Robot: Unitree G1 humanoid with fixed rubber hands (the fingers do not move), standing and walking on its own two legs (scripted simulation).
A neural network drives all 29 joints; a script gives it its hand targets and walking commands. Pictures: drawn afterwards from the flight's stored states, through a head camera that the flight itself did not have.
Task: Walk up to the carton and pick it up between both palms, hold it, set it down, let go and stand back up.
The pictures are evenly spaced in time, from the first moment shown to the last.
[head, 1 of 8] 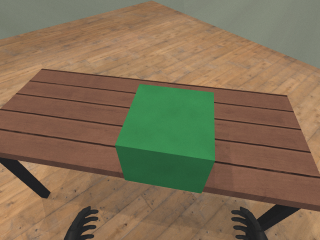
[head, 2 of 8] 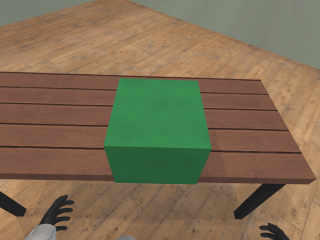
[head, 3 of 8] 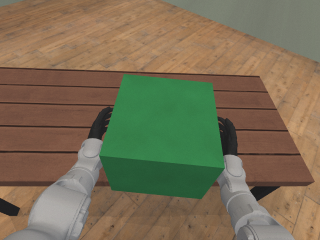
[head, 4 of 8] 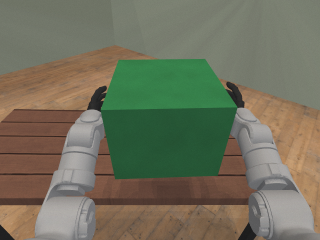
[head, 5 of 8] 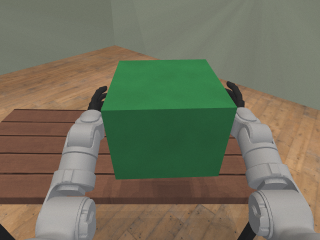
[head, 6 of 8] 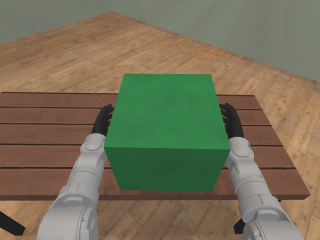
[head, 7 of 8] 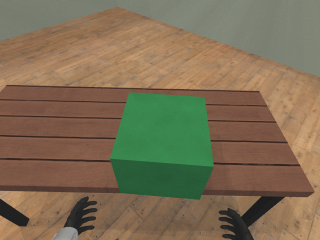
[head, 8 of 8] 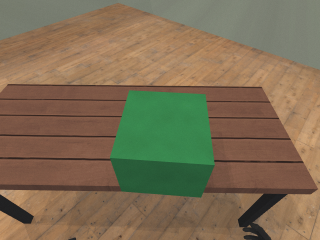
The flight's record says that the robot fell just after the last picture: no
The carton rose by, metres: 0.24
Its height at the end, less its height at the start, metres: +0.00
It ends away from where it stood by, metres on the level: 0.02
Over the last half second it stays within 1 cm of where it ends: yes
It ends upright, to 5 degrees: yes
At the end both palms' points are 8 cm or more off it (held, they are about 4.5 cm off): yes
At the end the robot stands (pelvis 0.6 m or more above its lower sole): yes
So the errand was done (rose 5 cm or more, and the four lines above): yes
